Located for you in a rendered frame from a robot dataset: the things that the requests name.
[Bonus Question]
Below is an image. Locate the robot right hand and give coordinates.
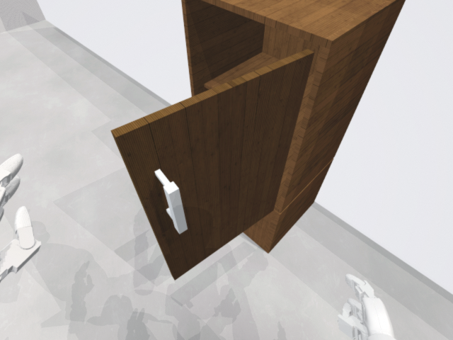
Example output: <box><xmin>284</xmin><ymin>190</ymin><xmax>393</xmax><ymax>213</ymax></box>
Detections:
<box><xmin>338</xmin><ymin>274</ymin><xmax>395</xmax><ymax>340</ymax></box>

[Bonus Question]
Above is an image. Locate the robot left hand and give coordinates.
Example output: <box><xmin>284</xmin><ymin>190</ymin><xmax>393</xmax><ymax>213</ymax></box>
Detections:
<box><xmin>0</xmin><ymin>154</ymin><xmax>41</xmax><ymax>282</ymax></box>

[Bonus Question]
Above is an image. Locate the handle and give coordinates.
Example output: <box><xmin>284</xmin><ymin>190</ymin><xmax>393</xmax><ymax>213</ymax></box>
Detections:
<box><xmin>155</xmin><ymin>169</ymin><xmax>188</xmax><ymax>234</ymax></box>

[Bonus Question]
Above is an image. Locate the cupboard door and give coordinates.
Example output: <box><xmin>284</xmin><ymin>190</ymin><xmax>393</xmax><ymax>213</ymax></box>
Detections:
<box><xmin>111</xmin><ymin>49</ymin><xmax>314</xmax><ymax>280</ymax></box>

